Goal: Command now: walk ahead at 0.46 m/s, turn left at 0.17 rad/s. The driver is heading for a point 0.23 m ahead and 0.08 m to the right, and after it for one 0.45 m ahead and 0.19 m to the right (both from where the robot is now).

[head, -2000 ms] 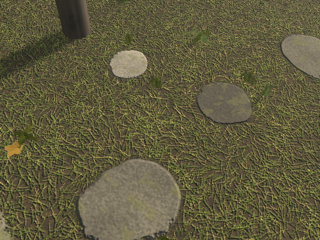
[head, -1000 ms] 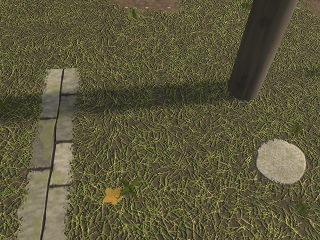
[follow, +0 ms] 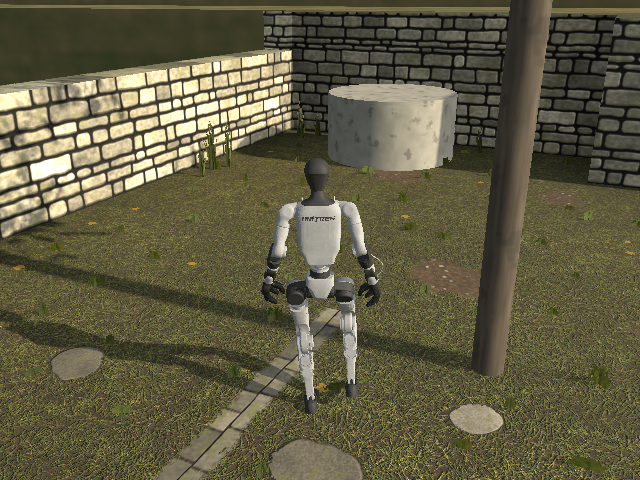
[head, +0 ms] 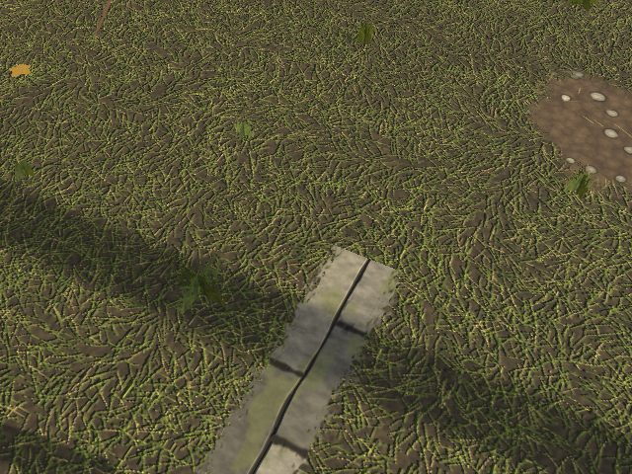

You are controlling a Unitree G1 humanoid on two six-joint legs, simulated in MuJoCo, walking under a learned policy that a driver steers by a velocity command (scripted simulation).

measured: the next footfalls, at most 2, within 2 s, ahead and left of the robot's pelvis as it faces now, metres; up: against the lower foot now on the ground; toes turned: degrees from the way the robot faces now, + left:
right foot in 0.28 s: +0.29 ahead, -0.10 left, +0.00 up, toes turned -3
left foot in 0.76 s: +0.25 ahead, +0.09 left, +0.00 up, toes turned -20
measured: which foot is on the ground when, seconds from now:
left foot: down 0.00-0.28, up 0.30-0.74, down 0.76-1.00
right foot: up 0.00-0.26, down 0.28-0.78, up 0.80-1.00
